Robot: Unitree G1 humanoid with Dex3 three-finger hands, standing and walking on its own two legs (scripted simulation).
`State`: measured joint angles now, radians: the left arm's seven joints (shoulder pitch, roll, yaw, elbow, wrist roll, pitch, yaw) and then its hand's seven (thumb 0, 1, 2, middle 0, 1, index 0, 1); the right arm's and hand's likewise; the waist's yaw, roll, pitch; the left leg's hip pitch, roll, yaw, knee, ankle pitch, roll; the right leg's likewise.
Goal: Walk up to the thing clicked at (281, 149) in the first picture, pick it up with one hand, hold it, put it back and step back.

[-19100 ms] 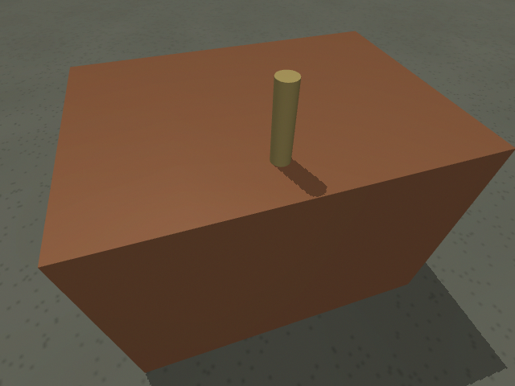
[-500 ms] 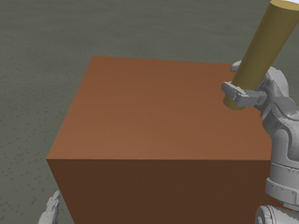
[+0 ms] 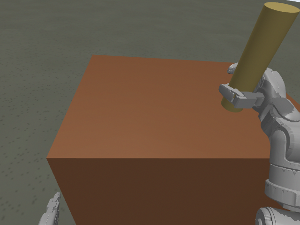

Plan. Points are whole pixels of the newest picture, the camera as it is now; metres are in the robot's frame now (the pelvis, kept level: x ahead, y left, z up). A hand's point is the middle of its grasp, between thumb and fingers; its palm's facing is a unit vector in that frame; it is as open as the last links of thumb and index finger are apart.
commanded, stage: hold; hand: right
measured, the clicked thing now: (251, 66) +0.33 -0.18 +0.33
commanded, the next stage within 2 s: crouch in 0.62 s
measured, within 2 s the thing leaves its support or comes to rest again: neither
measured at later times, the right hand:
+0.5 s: hand (230, 89) +0.34 -0.16 +0.27, palm faces +0.06 +1.00 -0.02, open 7.4 cm
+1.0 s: hand (225, 92) +0.36 -0.16 +0.25, palm faces +0.08 +1.00 +0.03, open 7.4 cm
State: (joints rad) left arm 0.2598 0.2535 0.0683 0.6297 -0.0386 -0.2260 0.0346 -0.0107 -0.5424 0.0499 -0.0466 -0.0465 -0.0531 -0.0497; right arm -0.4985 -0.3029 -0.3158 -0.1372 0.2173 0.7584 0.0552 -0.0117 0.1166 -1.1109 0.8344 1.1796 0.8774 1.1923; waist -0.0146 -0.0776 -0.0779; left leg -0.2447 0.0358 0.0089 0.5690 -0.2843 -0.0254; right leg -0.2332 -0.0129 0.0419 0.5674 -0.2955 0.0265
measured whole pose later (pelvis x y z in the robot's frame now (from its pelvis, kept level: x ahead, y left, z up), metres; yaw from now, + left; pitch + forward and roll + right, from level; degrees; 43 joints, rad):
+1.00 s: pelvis +0.00 +0.00 +0.00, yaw +0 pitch -3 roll +0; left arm 0.24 0.23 0.06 0.57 -0.03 -0.25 0.02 -0.01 -0.53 0.04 -0.05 -0.05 -0.06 -0.05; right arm -0.54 -0.29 -0.33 0.07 0.23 0.73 0.06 -0.01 0.13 -1.13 0.84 1.17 0.89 1.19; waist 0.01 -0.08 -0.08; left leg -0.24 0.04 0.00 0.56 -0.28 -0.03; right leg -0.22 -0.01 0.04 0.55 -0.28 0.03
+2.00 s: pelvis +0.00 -0.01 -0.01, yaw +3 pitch +7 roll +0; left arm 0.27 0.22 0.04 0.48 0.00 -0.19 0.03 -0.01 -0.53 0.04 -0.05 -0.05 -0.06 -0.05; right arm -0.81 -0.38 -0.35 0.90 0.10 -0.02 0.06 -0.01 0.13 -1.14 0.84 1.18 0.89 1.19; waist 0.08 -0.01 -0.07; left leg -0.46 0.01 -0.04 0.61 -0.27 -0.03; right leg -0.44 -0.03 0.00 0.64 -0.32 0.02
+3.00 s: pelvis +0.00 -0.01 -0.03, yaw +3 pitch +14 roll +1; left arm 0.32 0.23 0.05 0.31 0.02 -0.12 0.02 -0.01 -0.54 0.06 -0.06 -0.04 -0.06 -0.05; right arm -0.83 -0.43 -0.41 1.08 0.07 -0.24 0.07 -0.01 0.12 -1.15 0.83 1.19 0.88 1.21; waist 0.14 0.00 -0.10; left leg -0.69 0.00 -0.03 0.80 -0.35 -0.04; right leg -0.68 -0.04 0.01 0.84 -0.40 0.02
